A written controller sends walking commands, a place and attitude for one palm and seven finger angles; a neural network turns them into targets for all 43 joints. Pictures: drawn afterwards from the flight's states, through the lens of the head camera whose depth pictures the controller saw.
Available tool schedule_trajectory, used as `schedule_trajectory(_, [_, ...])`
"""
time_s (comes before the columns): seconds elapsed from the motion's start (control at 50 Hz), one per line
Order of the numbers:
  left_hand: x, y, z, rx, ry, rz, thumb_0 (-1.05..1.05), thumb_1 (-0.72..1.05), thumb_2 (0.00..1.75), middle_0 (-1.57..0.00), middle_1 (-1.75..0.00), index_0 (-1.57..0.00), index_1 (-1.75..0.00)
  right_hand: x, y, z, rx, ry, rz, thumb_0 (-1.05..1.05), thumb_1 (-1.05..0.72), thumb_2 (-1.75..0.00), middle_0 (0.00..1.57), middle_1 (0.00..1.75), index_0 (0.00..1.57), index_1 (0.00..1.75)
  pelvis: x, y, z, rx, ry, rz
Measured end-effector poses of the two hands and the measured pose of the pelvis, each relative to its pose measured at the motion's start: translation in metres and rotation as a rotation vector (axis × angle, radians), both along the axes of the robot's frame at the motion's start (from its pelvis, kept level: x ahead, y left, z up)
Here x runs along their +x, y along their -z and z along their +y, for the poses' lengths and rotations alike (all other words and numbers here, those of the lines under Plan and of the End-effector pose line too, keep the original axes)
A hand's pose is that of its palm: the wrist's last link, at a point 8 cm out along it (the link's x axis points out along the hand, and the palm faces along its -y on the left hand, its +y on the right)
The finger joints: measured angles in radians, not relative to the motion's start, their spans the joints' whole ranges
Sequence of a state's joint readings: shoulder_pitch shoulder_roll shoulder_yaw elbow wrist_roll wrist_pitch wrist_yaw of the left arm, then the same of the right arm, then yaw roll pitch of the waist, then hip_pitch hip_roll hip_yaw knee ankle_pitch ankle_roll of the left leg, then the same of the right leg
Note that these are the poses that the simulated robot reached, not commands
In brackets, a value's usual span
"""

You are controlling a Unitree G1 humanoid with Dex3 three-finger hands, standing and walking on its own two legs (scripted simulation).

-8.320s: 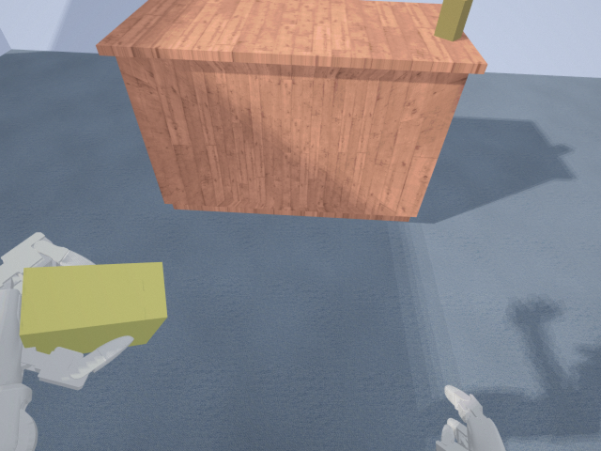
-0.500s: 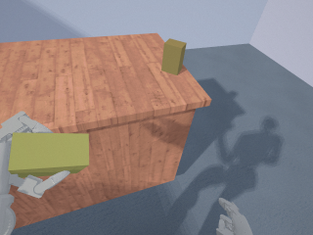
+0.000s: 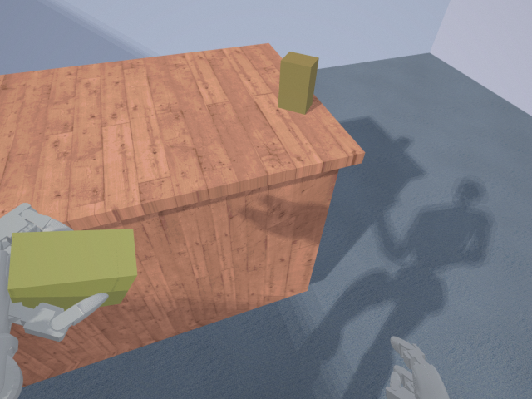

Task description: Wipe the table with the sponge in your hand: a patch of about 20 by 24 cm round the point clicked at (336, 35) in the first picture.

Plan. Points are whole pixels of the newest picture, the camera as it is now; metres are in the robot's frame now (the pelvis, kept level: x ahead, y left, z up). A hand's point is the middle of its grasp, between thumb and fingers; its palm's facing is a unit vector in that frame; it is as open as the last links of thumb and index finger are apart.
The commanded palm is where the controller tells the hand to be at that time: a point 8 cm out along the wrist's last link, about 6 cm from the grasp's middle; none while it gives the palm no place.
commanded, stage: look again from close up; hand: left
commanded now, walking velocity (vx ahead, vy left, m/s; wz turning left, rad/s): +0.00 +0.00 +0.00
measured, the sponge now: (92, 272) +0.22 +0.24 +0.14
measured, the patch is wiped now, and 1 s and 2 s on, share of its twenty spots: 0.00 0.00 0.00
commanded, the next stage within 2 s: shuffle to correct the standing spot in 0.38 s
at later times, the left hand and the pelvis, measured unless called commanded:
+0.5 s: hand (63, 276) +0.21 +0.26 +0.14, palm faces +0.41 -0.84 -0.35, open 9.8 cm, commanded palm +0.15 +0.29 +0.18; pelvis +0.00 +0.01 +0.00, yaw +1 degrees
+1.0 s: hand (65, 204) +0.29 +0.29 +0.17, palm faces +0.40 -0.82 -0.42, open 9.8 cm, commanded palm +0.22 +0.33 +0.18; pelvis +0.07 +0.04 -0.01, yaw +3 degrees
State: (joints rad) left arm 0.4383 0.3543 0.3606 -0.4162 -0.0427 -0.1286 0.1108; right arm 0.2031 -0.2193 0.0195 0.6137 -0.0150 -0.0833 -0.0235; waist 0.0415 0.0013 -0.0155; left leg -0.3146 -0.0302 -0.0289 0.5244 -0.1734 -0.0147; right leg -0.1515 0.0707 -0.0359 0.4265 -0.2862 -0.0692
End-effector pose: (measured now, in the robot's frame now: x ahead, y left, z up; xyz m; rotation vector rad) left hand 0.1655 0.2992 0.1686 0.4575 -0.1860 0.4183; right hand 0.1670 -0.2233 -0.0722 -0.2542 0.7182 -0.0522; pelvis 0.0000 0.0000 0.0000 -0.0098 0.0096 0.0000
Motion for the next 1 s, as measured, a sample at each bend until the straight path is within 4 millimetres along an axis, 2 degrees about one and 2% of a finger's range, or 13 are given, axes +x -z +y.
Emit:
schedule_trajectory(0.06, [0.008, 0.011, -0.005, -0.058, 0.007, -0.002, 0.00, -0.47, 1.00, -0.77, -1.35, -0.78, -1.34, -0.001, 0.001, -0.005, -0.024, 0.023, 0.000, 0.01, -0.90, -0.89, 0.20, 0.30, 0.20, 0.30, 0.001, 0.002, 0.002, 0.009, -0.009, -0.015])
schedule_trajectory(0.1, [0.012, 0.010, -0.012, -0.064, 0.035, -0.017, 0.00, -0.47, 1.00, -0.77, -1.35, -0.78, -1.34, -0.001, -0.002, -0.005, -0.028, 0.028, -0.011, 0.01, -0.90, -0.89, 0.20, 0.30, 0.20, 0.30, 0.000, 0.002, 0.003, 0.016, 0.000, -0.025])
schedule_trajectory(0.2, [0.013, -0.015, -0.022, 0.028, 0.121, -0.074, 0.00, -0.47, 1.00, -0.77, -1.35, -0.78, -1.34, -0.002, -0.008, -0.001, -0.005, 0.036, -0.056, 0.01, -0.90, -0.89, 0.20, 0.30, 0.20, 0.30, -0.005, 0.001, 0.002, 0.012, -0.001, -0.023])
schedule_trajectory(0.28, [0.005, -0.027, -0.016, 0.081, 0.115, -0.088, 0.00, -0.47, 1.00, -0.77, -1.34, -0.78, -1.34, -0.005, -0.006, 0.004, 0.019, 0.041, -0.053, 0.01, -0.90, -0.89, 0.20, 0.30, 0.20, 0.30, -0.006, -0.001, 0.002, -0.003, -0.001, -0.011])
schedule_trajectory(0.32, [0.001, -0.022, -0.010, 0.070, 0.088, -0.068, 0.00, -0.47, 1.00, -0.77, -1.34, -0.78, -1.34, -0.008, -0.003, 0.005, 0.024, 0.044, -0.038, 0.01, -0.90, -0.89, 0.20, 0.30, 0.20, 0.30, -0.006, -0.001, 0.003, -0.008, -0.001, -0.007])
schedule_trajectory(0.4, [-0.003, -0.002, 0.000, 0.000, 0.028, 0.001, 0.00, -0.47, 1.00, -0.77, -1.34, -0.78, -1.34, -0.013, 0.003, 0.007, 0.019, 0.044, 0.004, 0.01, -0.90, -0.89, 0.20, 0.30, 0.20, 0.30, -0.004, -0.002, 0.005, -0.006, -0.004, -0.009])
schedule_trajectory(0.48, [0.000, 0.011, -0.001, -0.054, 0.011, 0.029, 0.00, -0.47, 1.00, -0.77, -1.34, -0.78, -1.34, -0.015, 0.005, 0.010, 0.005, 0.027, 0.029, 0.01, -0.90, -0.89, 0.20, 0.30, 0.20, 0.30, -0.004, -0.003, 0.007, 0.002, -0.012, -0.016])
schedule_trajectory(0.58, [0.005, -0.001, -0.008, -0.027, 0.062, -0.027, 0.00, -0.47, 1.00, -0.77, -1.34, -0.78, -1.34, -0.009, 0.000, 0.012, -0.003, 0.012, 0.006, 0.01, -0.90, -0.89, 0.20, 0.30, 0.20, 0.30, -0.004, -0.002, 0.007, 0.002, -0.015, -0.020])
schedule_trajectory(0.68, [0.009, -0.011, -0.004, 0.024, 0.088, -0.089, 0.00, -0.47, 1.00, -0.77, -1.34, -0.78, -1.34, 0.002, 0.000, 0.009, -0.009, 0.040, -0.024, 0.01, -0.90, -0.89, 0.20, 0.30, 0.20, 0.30, 0.009, 0.005, 0.012, -0.017, -0.020, -0.013])
schedule_trajectory(0.76, [0.020, -0.004, 0.013, 0.004, 0.052, -0.127, 0.00, -0.47, 1.00, -0.77, -1.34, -0.78, -1.34, 0.011, 0.005, 0.009, -0.039, 0.048, 0.021, 0.01, -0.90, -0.89, 0.20, 0.30, 0.20, 0.30, 0.027, 0.010, 0.021, -0.005, -0.035, -0.017])
schedule_trajectory(0.86, [0.047, 0.011, 0.036, -0.002, 0.014, -0.131, 0.00, -0.47, 1.00, -0.77, -1.34, -0.78, -1.34, 0.031, 0.018, 0.022, -0.050, 0.060, 0.031, 0.01, -0.90, -0.89, 0.20, 0.30, 0.20, 0.30, 0.045, 0.023, 0.037, 0.036, -0.031, -0.044])
schedule_trajectory(0.92, [0.066, 0.003, 0.037, 0.028, 0.034, -0.105, 0.00, -0.47, 1.00, -0.78, -1.34, -0.78, -1.34, 0.042, 0.018, 0.039, 0.000, 0.060, 0.021, 0.01, -0.90, -0.89, 0.20, 0.30, 0.20, 0.30, 0.055, 0.018, 0.040, 0.038, -0.039, -0.045])
schedule_trajectory(1.0, [0.081, -0.019, 0.026, 0.089, 0.094, -0.109, 0.00, -0.47, 1.00, -0.78, -1.34, -0.78, -1.34, 0.054, 0.016, 0.058, 0.067, 0.038, 0.033, 0.01, -0.90, -0.89, 0.20, 0.30, 0.20, 0.30, 0.071, 0.007, 0.039, 0.027, -0.046, -0.021])
